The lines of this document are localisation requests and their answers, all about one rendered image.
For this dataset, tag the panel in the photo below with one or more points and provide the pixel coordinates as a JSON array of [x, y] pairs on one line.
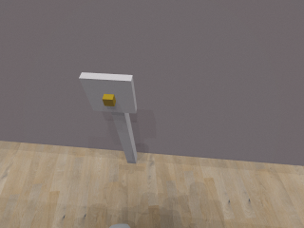
[[122, 87]]

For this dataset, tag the button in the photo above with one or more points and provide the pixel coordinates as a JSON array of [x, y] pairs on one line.
[[109, 100]]

